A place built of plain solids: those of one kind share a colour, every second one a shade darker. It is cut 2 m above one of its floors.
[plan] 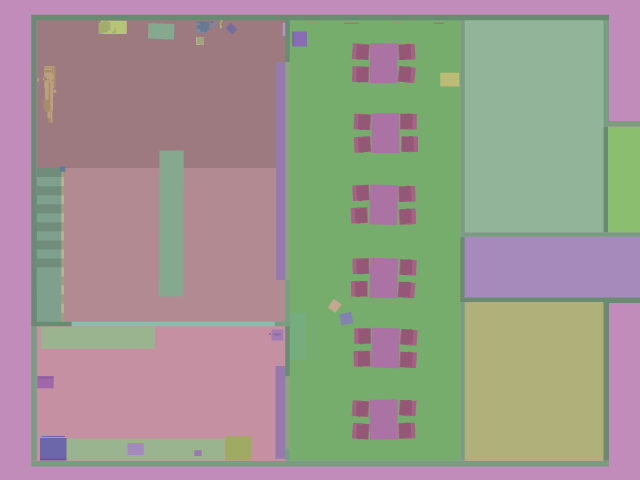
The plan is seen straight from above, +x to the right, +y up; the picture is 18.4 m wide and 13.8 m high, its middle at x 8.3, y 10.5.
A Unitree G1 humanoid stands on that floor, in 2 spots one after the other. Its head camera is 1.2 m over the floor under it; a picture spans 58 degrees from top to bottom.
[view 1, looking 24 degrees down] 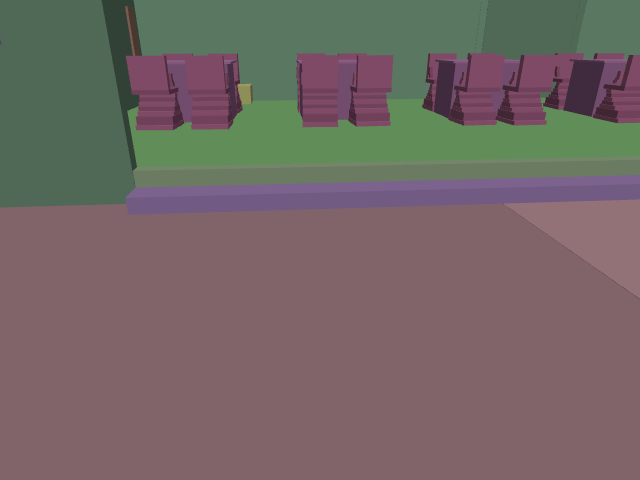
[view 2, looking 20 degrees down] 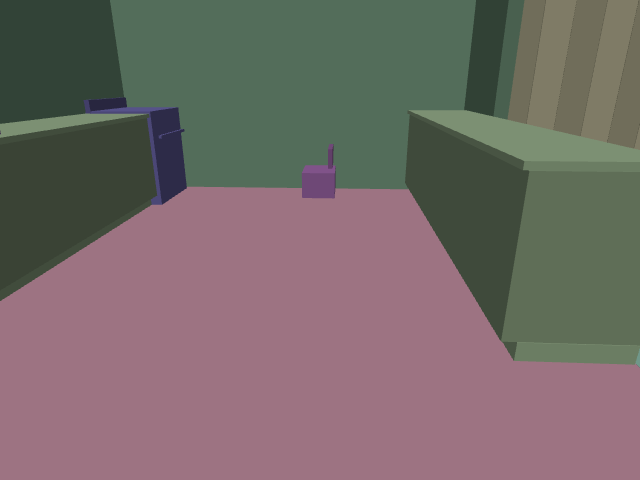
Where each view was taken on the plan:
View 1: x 3.73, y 14.40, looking -5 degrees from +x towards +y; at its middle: floor_doma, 2.95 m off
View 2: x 5.28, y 6.67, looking -177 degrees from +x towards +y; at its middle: floor_kitchen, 3.51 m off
